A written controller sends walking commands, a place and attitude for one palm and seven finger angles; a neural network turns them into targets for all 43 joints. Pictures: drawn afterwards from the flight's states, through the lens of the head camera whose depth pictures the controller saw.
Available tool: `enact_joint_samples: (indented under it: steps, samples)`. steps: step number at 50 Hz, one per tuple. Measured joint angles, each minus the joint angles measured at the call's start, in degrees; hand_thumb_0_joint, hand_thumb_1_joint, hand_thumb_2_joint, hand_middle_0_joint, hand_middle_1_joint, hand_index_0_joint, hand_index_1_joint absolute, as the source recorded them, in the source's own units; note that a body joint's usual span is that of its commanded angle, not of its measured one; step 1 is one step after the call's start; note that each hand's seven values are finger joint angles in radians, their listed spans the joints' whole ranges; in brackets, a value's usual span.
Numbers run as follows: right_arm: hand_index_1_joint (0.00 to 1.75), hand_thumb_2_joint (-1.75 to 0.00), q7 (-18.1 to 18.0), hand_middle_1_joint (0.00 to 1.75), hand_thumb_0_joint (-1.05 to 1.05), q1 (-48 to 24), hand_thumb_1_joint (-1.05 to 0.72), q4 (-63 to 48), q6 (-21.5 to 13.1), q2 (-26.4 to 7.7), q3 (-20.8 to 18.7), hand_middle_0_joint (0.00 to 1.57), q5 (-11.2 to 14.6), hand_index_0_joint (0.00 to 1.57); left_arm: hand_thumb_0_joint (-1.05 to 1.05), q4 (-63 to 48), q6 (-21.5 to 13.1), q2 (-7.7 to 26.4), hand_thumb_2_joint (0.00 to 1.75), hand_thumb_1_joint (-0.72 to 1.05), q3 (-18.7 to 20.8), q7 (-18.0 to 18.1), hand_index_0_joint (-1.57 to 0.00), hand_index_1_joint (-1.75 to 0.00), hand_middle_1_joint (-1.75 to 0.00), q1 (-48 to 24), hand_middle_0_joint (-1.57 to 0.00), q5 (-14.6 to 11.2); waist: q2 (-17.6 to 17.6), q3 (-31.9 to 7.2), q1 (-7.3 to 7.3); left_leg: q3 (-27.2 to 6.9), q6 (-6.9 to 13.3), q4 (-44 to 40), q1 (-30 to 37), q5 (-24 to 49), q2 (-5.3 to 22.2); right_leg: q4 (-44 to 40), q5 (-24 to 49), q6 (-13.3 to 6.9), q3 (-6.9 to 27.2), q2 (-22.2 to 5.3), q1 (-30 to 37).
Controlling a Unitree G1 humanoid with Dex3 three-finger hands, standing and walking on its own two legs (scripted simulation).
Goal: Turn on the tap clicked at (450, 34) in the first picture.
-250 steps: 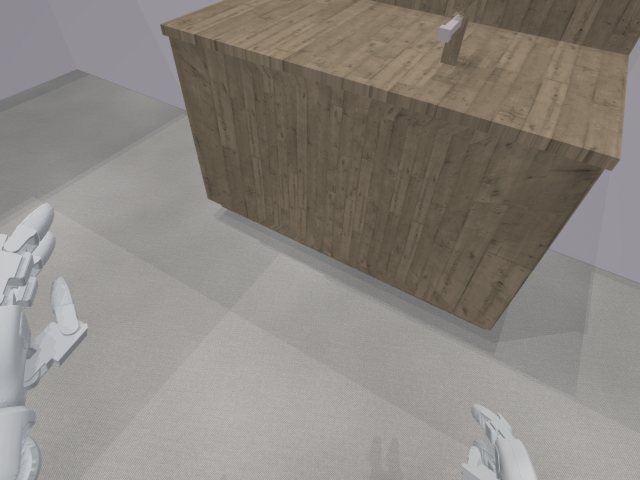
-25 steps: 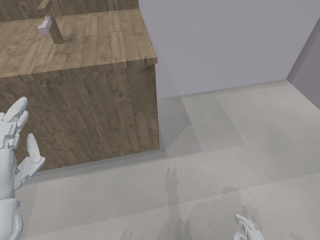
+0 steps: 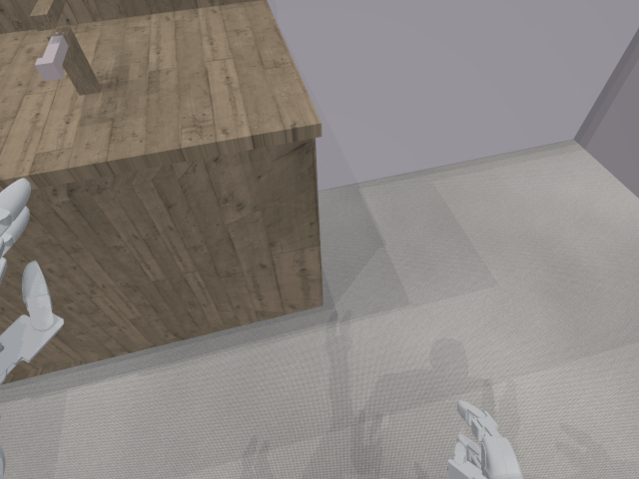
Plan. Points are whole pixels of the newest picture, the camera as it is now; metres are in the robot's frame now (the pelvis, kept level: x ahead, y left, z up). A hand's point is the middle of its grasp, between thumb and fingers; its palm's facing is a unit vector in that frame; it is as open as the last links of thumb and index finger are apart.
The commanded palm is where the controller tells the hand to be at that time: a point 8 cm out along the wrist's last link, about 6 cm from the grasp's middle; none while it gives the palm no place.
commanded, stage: take the last steps up to it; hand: left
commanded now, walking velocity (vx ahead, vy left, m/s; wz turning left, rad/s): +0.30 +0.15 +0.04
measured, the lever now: (49, 68) +0.69 +0.49 +0.16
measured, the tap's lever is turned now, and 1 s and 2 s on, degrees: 0 0 0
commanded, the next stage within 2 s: come to a stop and stand still in 1.04 s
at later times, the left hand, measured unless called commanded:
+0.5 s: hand (30, 205) +0.35 +0.32 +0.19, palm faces +0.42 -0.81 -0.42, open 7.4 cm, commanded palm +0.28 +0.35 +0.19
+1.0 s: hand (61, 160) +0.43 +0.33 +0.18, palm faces +0.35 -0.83 -0.43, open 7.4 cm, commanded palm +0.37 +0.38 +0.19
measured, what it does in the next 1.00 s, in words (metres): walks ahead: left foot, then right foot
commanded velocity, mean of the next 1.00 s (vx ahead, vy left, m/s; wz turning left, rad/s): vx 0.24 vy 0.10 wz -0.03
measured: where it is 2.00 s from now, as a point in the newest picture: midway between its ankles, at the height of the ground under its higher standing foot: (289, 465)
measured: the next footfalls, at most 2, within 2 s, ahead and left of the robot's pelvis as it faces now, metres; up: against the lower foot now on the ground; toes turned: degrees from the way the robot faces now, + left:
left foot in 0.38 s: +0.20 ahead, +0.20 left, +0.00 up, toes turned +10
right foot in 0.70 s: +0.23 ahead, -0.02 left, +0.00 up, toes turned -9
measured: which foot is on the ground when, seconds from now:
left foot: down 0.00-0.02, up 0.04-0.36, down 0.38-0.70, up 0.72-1.00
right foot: down 0.00-0.38, up 0.40-0.68, down 0.70-1.00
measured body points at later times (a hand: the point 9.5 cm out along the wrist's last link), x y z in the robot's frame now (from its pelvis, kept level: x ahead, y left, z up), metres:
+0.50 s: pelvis +0.11 +0.08 +0.00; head +0.14 +0.08 +0.45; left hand +0.32 +0.36 +0.21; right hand +0.28 -0.16 -0.08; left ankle +0.16 +0.19 -0.73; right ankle +0.05 -0.04 -0.66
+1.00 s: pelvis +0.20 +0.10 +0.00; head +0.23 +0.10 +0.45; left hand +0.40 +0.37 +0.20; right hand +0.35 -0.16 -0.08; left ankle +0.25 +0.23 -0.72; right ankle +0.19 -0.01 -0.73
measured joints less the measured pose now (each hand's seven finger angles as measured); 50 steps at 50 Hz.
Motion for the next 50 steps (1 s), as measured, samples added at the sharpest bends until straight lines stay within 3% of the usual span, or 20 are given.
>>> enact_joint_samples:
  steps: [1, 3, 6, 8, 10, 13, 18, 20, 22, 25, 29, 34, 37, 39, 41, 43, 50]
  samples:
    - [0.3, -0.9, -0.1, 0.3, 0.01, 0.24, -0.9, 0.1, 0.45, -0.29, 0.07, 0.21, 0.04, 0.2, 0.01, 0.58, 0.05, 0.47, 0.9, 0.89, 0.05, -0.15, -0.21, -0.31, -0.3, -0.19, -0.21, 0.18, 0.69, -0.17, 0.12, -0.39, 0.15, 2.92, -0.85, -1.68, 0.23, -1.78, 3.9, -1.91, -0.38, 0.3, 0.92]
    - [0.3, -0.9, 0.12, 0.3, 0.01, -0.44, -0.9, 1.8, 1.72, -1.35, -0.33, 0.21, -0.03, 0.2, 0.01, 2.83, 0.02, -0.26, 0.9, 0.89, -0.41, -0.59, -0.22, -0.31, -0.3, -1.74, -0.21, 0.19, 2.02, 0.1, 0.74, -3.28, -0.17, 15.22, -4.79, -5.66, -0.24, 0.52, 3.22, -4.24, -0.84, 0.33, 1.17]
    - [0.3, -0.9, 0.69, 0.3, 0.01, -1.04, -0.9, 3.92, 3.16, -2.97, -0.98, 0.21, -0.12, 0.2, 0.01, 6.27, -0.1, -2.89, 0.89, 0.89, -0.78, -0.93, -0.22, -0.31, -0.3, -3.23, -0.21, -0.16, 1.87, 0.27, 1.43, -6.33, -1.61, 32.25, -11.62, -3.82, -1.21, -0.73, 1.29, -4.15, -0.4, -0.36, 3.49]
    - [0.3, -0.9, 0.64, 0.3, 0.01, -1.02, -0.91, 4.06, 3.7, -3.94, -1.3, 0.21, -0.23, 0.2, 0.01, 7.32, -0.34, -4.24, 0.89, 0.89, -0.97, -0.87, -0.22, -0.31, -0.3, -3.19, -0.21, 0.09, 1.42, 0.32, 1.32, -7.03, -2.16, 35.41, -15.07, -1.38, -0.2, -3.33, 2.04, -3.19, -0.34, -0.84, 5.22]
    - [0.3, -0.9, 0.62, 0.3, 0.01, -0.83, -0.91, 3.5, 3.86, -4.65, -1.72, 0.21, -0.38, 0.2, 0.01, 7.1, -0.59, -4.82, 0.89, 0.89, -1.4, -0.7, -0.22, -0.31, -0.3, -2.8, -0.21, 0.4, 0.35, 0.73, 0.99, -6.81, -2.26, 31.38, -16.62, 0.75, 1.28, -5.53, 2.6, -2.71, -0.34, -1.69, 6.71]
    - [0.3, -0.9, 0.26, 0.3, 0.01, -0.36, -0.91, 1.89, 3.38, -5.49, -2.5, 0.21, -0.64, 0.2, 0.01, 4.32, -0.76, -4.39, 0.9, 0.89, -1.97, -0.26, -0.22, -0.31, -0.3, -1.73, -0.21, 0.73, -1.67, 1.93, 1.03, -5.1, -1.68, 17.33, -14.56, 2.29, 2.82, -6.94, 2.4, -1.58, 0.25, -3.25, 8.5]
    - [0.3, -0.9, -0.63, 0.3, 0.01, 0.58, -0.91, -0.91, 2.25, -6.53, -3.77, 0.2, -0.63, 0.2, 0.01, -0.98, -1.38, -2.31, 0.89, 0.89, -1.05, 0.83, -0.22, -0.31, -0.3, -0.41, -0.21, 0.87, -3.12, 2.16, 1.47, -0.98, -0.92, -1.76, -5.47, 6.61, 1.7, -3.34, -1.59, 1.34, 2.11, -5.06, 10.14]
    - [0.3, -0.9, -1.04, 0.3, 0.01, -0.23, -0.91, -1.38, 1.9, -5.68, -4.42, 0.2, -0.25, 0.2, 0.01, -0.76, -1.87, -0.8, 0.89, 0.89, 0.35, 1.2, -0.22, -0.31, -0.3, -2.51, -0.21, 0.55, -4.13, 2.21, 1.38, -0.07, -0.55, -1.21, -4.46, 8.75, 0.84, 5.61, -5.71, 1.03, 4.45, -5.84, 7.39]
    - [0.3, -0.9, -1.16, 0.3, 0.01, -1.55, -0.91, -0.98, 1.56, -3.81, -4.18, 0.2, -0.04, 0.19, 0.01, 2.27, -2.07, 0.41, 0.89, 0.89, 1.23, 1.14, -0.22, -0.31, -0.3, -5.88, -0.21, 0.21, -4.55, 2.05, 0.84, 0.16, -0.09, 1.77, -4.87, 5.67, 0.72, 19.45, -10.53, 0.16, 7.26, -3.98, 2.21]
    - [0.3, -0.9, -0.36, 0.3, 0.01, -2.5, -0.91, -0.44, 0.77, -1.08, -2.51, 0.2, 0.52, 0.19, 0.01, 4.43, -0.84, 0.26, 0.9, 0.89, 1.89, 0.79, -0.21, -0.31, -0.3, -7.47, -0.21, -0.54, -4.08, 0.75, -0.11, 0.19, 0.49, 0.95, -4.23, 4.33, 0.97, 29.69, -9.91, 0.06, 6.79, -2.05, -4.72]
    - [0.3, -0.9, 0.55, 0.3, 0.01, -1.4, -0.91, -0.56, -0.7, 1.0, -0.47, 0.2, 0.32, 0.2, 0.02, 1.36, -0.42, -1.54, 0.9, 0.89, 0.84, 0.32, -0.21, -0.31, -0.3, -4.2, -0.21, -0.73, -2.71, -0.14, -0.28, 0.54, 0.33, -1.87, -2.42, 4.6, 1.03, 21.0, -4.81, 0.23, 3.99, -1.82, -7.27]
    - [0.3, -0.9, -0.05, 0.3, 0.01, 1.03, -0.9, 0.15, -0.81, 1.21, 1.05, 0.21, 0.01, 0.2, 0.01, 1.12, -0.31, -0.3, 0.9, 0.89, 0.41, 0.1, -0.21, -0.31, -0.3, -0.98, -0.21, -0.41, -0.72, -0.52, 1.02, 0.49, -0.54, 0.09, -0.84, 1.67, 0.89, 1.35, 0.23, 0.2, 1.57, -0.24, -0.9]
    - [0.3, -0.9, -0.32, 0.3, 0.01, 1.06, -0.9, 1.97, 0.45, -0.61, 0.74, 0.21, -0.06, 0.2, 0.01, 4.45, 0.19, -1.18, 0.9, 0.89, -0.02, 0.13, -0.22, -0.31, -0.3, -3.28, -0.21, 0.1, 1.57, -0.52, 1.91, -1.97, -0.53, 10.32, -3.6, -5.19, 1.08, 0.61, 4.23, -3.65, 1.05, 0.71, 0.57]
    - [0.3, -0.9, 0.11, 0.3, 0.01, 0.37, -0.9, 3.79, 1.32, -2.0, 0.14, 0.21, -0.15, 0.2, 0.01, 6.74, 0.59, -3.21, 0.9, 0.89, -0.81, 0.04, -0.22, -0.31, -0.3, -5.21, -0.21, -0.1, 1.47, -0.2, 2.5, -4.69, -1.24, 21.71, -7.36, -6.79, -0.64, 0.8, 2.8, -4.42, 1.44, 0.35, 1.54]
    - [0.3, -0.9, 0.29, 0.3, 0.01, -0.12, -0.9, 4.48, 2.01, -3.28, -0.22, 0.21, -0.23, 0.2, 0.01, 7.88, 0.77, -5.02, 0.9, 0.89, -1.4, 0.07, -0.22, -0.31, -0.3, -5.97, -0.21, 0.12, 0.86, 0.17, 2.39, -5.74, -1.85, 27.91, -10.2, -5.71, -1.12, -1.28, 3.06, -3.99, 1.84, 0.0, 3.22]
    - [0.3, -0.9, 0.1, 0.3, 0.01, -0.43, -0.91, 4.08, 2.47, -4.19, -0.57, 0.21, -0.39, 0.2, 0.01, 7.61, 0.58, -5.75, 0.9, 0.89, -1.9, 0.19, -0.21, -0.31, -0.3, -5.82, -0.21, 0.51, -0.19, 0.49, 1.8, -5.66, -1.89, 25.82, -11.08, -4.42, -0.51, -3.49, 3.92, -3.47, 2.17, -0.46, 4.55]
    - [0.3, -0.9, -0.86, 0.3, 0.01, -0.03, -0.91, -0.7, 2.56, -6.41, -2.68, 0.21, -0.78, 0.2, 0.01, 0.72, -0.38, -2.95, 0.89, 0.89, -2.03, 0.6, -0.22, -0.31, -0.3, -1.79, -0.21, 0.55, -2.65, 1.08, 0.17, -3.09, -1.34, -0.18, -3.28, 3.79, 0.65, -3.53, 2.24, -1.31, 3.28, -1.29, 6.64]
